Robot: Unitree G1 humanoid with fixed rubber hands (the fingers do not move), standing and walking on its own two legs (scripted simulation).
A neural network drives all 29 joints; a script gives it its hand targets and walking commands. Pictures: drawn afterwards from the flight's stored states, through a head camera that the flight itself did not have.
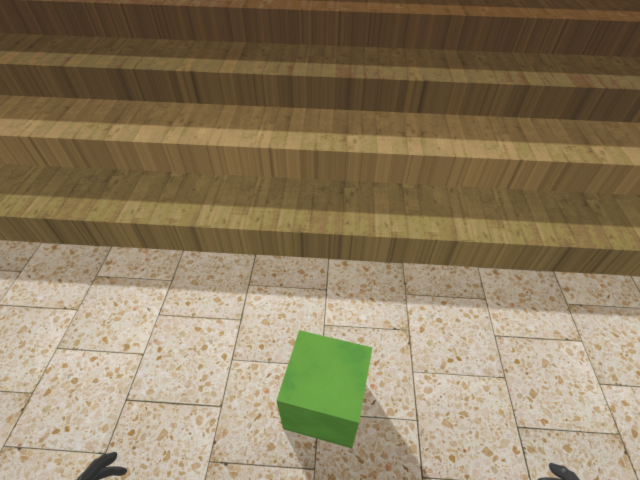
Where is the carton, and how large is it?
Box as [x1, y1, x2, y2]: [276, 330, 372, 447]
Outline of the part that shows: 299,330 276,400 282,426 284,429 351,447 359,420 372,347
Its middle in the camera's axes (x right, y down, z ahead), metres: +0.01 +0.44 +1.12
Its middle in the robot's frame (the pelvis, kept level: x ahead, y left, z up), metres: +0.46 +0.00 -0.66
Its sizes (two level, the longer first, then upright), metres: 0.210 0.200 0.250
